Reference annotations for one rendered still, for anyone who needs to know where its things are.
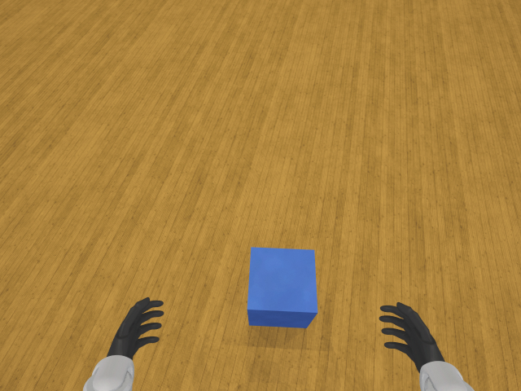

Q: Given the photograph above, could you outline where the carton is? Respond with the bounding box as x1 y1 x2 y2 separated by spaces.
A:
247 247 317 328

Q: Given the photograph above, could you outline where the left robot forearm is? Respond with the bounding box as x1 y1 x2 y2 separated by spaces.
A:
83 355 134 391

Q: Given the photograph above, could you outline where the right robot forearm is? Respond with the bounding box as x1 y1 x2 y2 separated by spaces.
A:
419 361 474 391

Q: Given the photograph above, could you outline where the left robot hand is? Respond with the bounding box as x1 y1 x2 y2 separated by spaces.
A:
107 297 164 360

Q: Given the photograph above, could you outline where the right robot hand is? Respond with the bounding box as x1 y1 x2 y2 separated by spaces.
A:
379 302 445 374

